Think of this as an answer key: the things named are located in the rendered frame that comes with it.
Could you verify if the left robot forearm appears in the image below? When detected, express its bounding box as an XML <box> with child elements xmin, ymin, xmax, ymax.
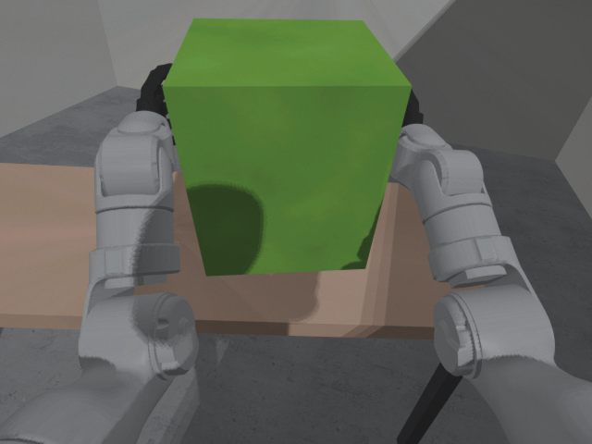
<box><xmin>79</xmin><ymin>111</ymin><xmax>180</xmax><ymax>369</ymax></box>

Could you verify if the robot right upper arm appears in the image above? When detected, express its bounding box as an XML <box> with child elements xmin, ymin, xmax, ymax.
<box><xmin>434</xmin><ymin>284</ymin><xmax>592</xmax><ymax>444</ymax></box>

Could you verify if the robot left upper arm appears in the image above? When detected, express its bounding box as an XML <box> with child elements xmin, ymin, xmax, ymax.
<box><xmin>0</xmin><ymin>292</ymin><xmax>199</xmax><ymax>444</ymax></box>

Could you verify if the right robot hand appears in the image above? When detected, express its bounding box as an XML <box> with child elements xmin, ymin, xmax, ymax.
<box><xmin>401</xmin><ymin>89</ymin><xmax>424</xmax><ymax>127</ymax></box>

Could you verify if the carton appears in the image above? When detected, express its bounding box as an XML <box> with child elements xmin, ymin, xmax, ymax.
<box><xmin>162</xmin><ymin>18</ymin><xmax>412</xmax><ymax>277</ymax></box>

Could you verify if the right robot forearm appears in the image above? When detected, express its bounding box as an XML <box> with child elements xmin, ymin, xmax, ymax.
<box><xmin>389</xmin><ymin>124</ymin><xmax>555</xmax><ymax>357</ymax></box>

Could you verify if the left robot hand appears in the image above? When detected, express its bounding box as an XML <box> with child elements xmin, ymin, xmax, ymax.
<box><xmin>136</xmin><ymin>63</ymin><xmax>176</xmax><ymax>145</ymax></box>

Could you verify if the table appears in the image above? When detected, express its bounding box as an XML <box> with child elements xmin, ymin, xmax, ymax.
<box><xmin>0</xmin><ymin>163</ymin><xmax>485</xmax><ymax>444</ymax></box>

